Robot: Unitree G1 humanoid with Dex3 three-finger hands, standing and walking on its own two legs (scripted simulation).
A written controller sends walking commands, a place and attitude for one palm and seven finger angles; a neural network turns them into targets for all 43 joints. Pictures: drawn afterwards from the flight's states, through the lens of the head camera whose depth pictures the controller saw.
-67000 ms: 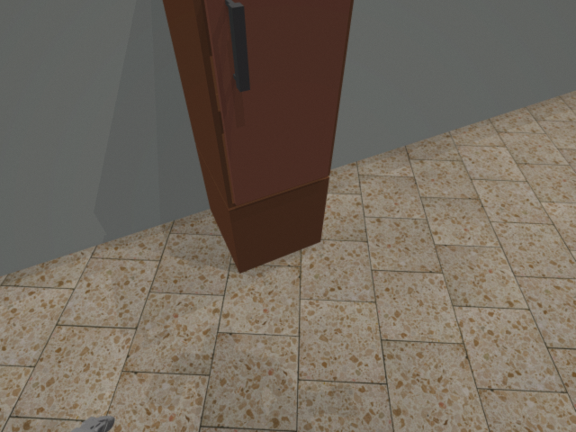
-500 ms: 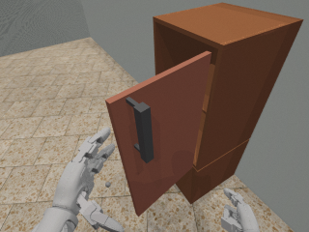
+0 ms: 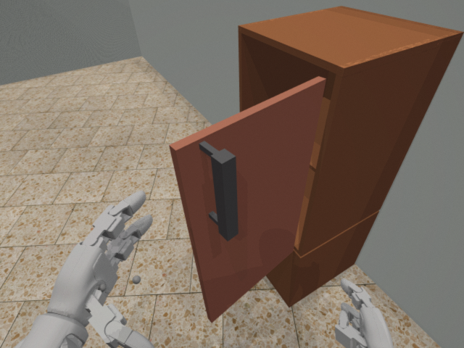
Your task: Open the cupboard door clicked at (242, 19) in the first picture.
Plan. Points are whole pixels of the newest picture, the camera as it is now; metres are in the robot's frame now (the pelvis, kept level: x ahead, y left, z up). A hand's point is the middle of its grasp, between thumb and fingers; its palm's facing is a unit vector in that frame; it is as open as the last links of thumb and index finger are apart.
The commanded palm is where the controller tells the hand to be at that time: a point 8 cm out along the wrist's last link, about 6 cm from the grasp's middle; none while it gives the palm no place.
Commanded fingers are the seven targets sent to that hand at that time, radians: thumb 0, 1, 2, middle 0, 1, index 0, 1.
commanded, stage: draw the hand back to the body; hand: left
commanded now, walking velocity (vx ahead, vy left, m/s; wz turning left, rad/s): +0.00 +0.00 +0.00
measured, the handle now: (217, 192) +0.31 +0.05 +0.16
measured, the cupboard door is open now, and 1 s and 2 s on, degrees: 100 100 100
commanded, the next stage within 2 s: step back with the hand held close in 1.30 s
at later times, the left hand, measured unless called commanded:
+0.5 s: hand (88, 268) +0.18 +0.21 +0.15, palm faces +0.25 -0.92 -0.31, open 14.2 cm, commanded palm +0.13 +0.26 +0.18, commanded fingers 0.00 0.20 0.60 -0.17 -0.30 -0.17 -0.30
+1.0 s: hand (55, 233) +0.22 +0.27 +0.16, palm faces +0.40 -0.82 -0.41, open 8.3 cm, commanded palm +0.17 +0.32 +0.18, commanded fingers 0.00 0.90 0.90 -0.20 -0.30 -0.20 -0.30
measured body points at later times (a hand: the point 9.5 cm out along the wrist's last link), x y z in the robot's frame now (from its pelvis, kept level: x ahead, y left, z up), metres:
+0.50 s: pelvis -0.01 +0.02 +0.01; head -0.02 +0.00 +0.46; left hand +0.16 +0.26 +0.17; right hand +0.18 -0.20 -0.07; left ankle +0.02 +0.11 -0.73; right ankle -0.03 -0.07 -0.73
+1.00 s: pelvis +0.02 +0.02 +0.01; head +0.01 +0.01 +0.46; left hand +0.19 +0.32 +0.18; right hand +0.20 -0.21 -0.07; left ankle +0.02 +0.11 -0.73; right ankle -0.03 -0.07 -0.73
